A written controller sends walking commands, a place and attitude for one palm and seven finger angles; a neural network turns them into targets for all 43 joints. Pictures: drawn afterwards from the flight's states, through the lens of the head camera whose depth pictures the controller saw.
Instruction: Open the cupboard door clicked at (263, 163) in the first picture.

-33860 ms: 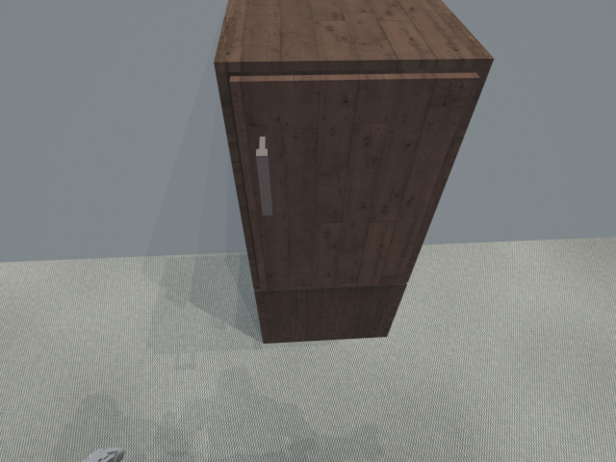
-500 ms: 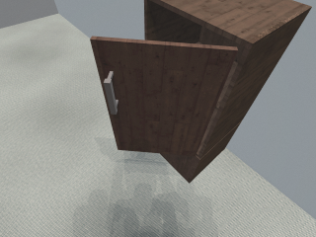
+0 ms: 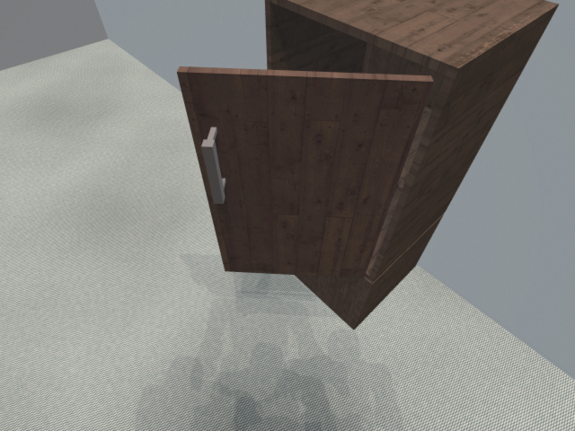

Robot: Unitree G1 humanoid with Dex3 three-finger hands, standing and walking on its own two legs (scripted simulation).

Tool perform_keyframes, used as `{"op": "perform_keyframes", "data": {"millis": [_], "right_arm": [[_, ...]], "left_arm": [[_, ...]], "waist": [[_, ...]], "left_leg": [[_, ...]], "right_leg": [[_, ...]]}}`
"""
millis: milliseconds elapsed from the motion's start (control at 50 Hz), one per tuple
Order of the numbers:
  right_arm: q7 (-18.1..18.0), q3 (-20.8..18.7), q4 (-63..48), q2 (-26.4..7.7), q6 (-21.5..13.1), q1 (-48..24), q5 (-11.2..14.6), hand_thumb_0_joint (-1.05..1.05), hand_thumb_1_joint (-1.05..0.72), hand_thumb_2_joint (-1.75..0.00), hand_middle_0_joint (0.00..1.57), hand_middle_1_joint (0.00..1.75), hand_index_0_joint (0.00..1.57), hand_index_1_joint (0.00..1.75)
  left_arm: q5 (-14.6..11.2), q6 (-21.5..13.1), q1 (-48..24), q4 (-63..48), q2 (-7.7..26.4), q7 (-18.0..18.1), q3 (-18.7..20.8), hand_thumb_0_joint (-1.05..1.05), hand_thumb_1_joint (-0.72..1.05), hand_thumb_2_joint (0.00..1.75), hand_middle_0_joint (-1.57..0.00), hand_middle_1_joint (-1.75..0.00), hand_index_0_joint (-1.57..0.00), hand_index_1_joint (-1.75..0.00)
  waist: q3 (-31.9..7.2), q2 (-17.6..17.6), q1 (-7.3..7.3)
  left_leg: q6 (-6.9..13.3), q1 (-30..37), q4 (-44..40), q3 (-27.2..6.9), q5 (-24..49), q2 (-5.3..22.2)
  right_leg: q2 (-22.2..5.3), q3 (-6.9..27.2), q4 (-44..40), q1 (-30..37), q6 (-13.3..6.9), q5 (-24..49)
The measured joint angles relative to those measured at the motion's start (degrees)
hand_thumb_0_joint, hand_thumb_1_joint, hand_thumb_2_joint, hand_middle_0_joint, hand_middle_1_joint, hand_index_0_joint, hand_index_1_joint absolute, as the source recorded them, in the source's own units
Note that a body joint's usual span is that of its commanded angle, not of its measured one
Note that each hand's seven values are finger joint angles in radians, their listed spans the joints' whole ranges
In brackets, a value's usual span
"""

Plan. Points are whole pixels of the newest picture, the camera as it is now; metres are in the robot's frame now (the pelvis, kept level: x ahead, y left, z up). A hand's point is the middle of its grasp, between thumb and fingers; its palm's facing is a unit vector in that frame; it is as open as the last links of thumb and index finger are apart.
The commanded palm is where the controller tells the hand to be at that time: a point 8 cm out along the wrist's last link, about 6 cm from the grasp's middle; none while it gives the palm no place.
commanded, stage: come to a stop and stand still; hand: left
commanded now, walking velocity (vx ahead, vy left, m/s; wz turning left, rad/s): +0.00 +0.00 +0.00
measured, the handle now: (216, 166) +0.55 +0.17 +0.04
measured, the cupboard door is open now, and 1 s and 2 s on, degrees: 44 44 44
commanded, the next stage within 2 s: look again from close up in 0.18 s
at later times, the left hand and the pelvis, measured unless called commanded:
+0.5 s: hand out of the picture +0.01 +0.16 -0.16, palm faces -0.02 -0.98 -0.21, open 7.3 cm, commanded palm none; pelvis +0.00 -0.01 +0.01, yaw -1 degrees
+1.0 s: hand (186, 422) +0.15 +0.15 -0.08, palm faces +0.24 -0.95 -0.20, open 7.4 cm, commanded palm +0.13 +0.20 -0.05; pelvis +0.02 -0.04 +0.00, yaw +2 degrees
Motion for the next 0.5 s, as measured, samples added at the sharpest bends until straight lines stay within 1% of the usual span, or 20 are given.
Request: {"op": "perform_keyframes", "data": {"millis": [140,300,500], "right_arm": [[0.28,0.53,1.21,-0.58,-0.41,0.72,-0.05,0.0,-0.92,-0.9,0.2,0.3,0.2,0.3],[0.26,0.98,4.16,-0.62,-0.9,1.12,0.16,0.01,-0.91,-0.9,0.2,0.3,0.2,0.3],[-0.01,1.12,6.96,-0.28,-1.28,0.25,0.41,0.01,-0.9,-0.9,0.2,0.3,0.2,0.3]], "left_arm": [[0.03,0.11,0.87,1.65,0.31,-0.64,-0.34,0.0,0.91,0.9,-0.2,-0.3,-0.2,-0.3],[-0.08,-0.27,2.02,4.53,0.41,-0.67,-0.59,0.0,0.91,0.9,-0.2,-0.3,-0.2,-0.3],[-0.22,-0.66,2.15,6.93,-0.62,-0.55,-1.02,0.0,0.91,0.9,-0.2,-0.3,-0.2,-0.3]], "waist": [[-0.62,0.27,-0.16],[-0.52,0.16,0.08],[-0.3,-0.55,0.24]], "left_leg": [[0.34,0.97,-4.71,0.78,2.94,-1.05],[-0.12,2.14,-7.05,0.74,4.06,-1.15],[-1.26,3.45,-7.71,0.51,3.81,-0.31]], "right_leg": [[-0.82,0.74,-2.52,-0.24,0.3,1.99],[-0.86,0.74,-4.16,0.57,1.63,2.86],[0.02,0.55,-4.72,1.77,0.97,2.48]]}}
